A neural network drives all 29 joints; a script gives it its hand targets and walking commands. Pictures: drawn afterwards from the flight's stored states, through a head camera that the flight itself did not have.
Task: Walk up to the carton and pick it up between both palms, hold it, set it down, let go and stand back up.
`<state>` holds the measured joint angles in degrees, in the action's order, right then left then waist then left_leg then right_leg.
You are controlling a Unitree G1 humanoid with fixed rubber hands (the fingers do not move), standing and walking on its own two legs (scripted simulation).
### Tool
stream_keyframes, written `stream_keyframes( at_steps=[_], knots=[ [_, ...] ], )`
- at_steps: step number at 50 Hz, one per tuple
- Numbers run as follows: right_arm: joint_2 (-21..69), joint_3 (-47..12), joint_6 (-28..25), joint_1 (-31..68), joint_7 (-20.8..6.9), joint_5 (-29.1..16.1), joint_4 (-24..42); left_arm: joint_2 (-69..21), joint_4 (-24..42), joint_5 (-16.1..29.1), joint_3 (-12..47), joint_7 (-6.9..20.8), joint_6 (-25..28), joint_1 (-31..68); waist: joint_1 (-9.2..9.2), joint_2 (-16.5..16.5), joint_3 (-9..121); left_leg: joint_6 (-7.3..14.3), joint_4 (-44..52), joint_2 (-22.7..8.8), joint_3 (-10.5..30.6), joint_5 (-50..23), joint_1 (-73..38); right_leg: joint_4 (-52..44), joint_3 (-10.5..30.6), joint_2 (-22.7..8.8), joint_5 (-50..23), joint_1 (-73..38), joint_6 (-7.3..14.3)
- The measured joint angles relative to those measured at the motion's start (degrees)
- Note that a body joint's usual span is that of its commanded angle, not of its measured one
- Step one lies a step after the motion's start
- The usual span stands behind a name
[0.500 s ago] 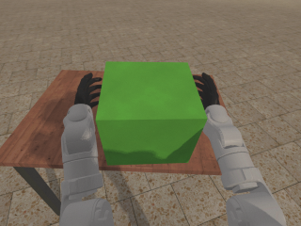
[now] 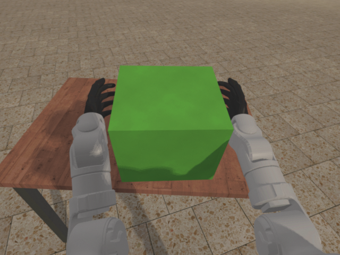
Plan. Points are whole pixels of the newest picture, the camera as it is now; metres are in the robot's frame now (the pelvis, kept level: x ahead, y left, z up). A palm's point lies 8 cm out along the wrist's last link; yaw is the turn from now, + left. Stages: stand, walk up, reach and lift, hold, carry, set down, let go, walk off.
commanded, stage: hold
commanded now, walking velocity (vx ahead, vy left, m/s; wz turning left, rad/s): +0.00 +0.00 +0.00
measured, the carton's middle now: (167, 123) +0.38 +0.00 +0.14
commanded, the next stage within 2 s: none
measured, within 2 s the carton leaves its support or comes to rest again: neither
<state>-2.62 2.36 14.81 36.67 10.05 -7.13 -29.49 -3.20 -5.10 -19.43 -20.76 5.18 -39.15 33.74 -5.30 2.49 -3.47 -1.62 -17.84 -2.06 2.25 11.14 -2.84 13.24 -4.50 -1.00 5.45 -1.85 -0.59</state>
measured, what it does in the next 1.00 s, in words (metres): stands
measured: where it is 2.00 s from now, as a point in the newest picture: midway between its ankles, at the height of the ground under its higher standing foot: outside the picture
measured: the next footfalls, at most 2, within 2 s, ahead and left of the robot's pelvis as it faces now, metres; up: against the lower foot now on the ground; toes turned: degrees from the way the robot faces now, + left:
none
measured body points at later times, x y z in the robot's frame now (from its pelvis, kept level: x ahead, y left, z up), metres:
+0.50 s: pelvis +0.00 +0.00 +0.00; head -0.04 +0.02 +0.45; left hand +0.37 +0.16 +0.19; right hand +0.37 -0.16 +0.18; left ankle +0.00 +0.14 -0.75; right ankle +0.03 -0.13 -0.75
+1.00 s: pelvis +0.00 +0.01 +0.00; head -0.04 +0.03 +0.45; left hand +0.37 +0.17 +0.19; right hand +0.37 -0.15 +0.18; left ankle +0.00 +0.14 -0.75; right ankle +0.03 -0.13 -0.75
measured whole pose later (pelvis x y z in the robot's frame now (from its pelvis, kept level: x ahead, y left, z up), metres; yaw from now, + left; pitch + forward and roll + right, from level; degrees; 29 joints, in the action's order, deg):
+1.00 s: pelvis +0.00 +0.01 +0.00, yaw +0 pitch -10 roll -1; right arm -2.1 1.5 14.5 33.9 10.8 -8.2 -25.6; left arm -3.1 -1.0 -19.3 -19.5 6.0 -39.6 31.2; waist -5.3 2.8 -4.8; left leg -1.4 -18.7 -1.7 2.3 11.9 -3.5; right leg 13.4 -4.6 -1.3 5.9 -2.8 -0.9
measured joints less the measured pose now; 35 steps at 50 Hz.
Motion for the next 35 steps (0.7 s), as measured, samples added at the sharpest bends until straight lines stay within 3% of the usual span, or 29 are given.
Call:
stream_keyframes(
  at_steps=[19, 35],
  knots=[
    [-0.3, -1.1, 0.5, -2.7, 0.3, -1.8, 4.0, -0.1, 4.8, 0.8, 2.1, -0.6, -1.3, -3.2, -0.11, -0.4, -0.6, 0.2, -1.0, 0.3, -0.2, 0.7, 0.1, -0.1, 0.2, -0.3, 0.1, -0.4, -0.3],
    [0.4, -0.2, 0.2, -0.1, 0.3, -0.2, 1.7, 0.0, 2.2, 0.1, -0.3, 0.5, -0.5, -0.4, 0.63, 0.0, -0.8, 0.1, 0.0, 0.0, 0.0, 0.2, -0.3, 0.0, 0.0, 0.0, 0.2, -0.3, -0.1]
  ],
)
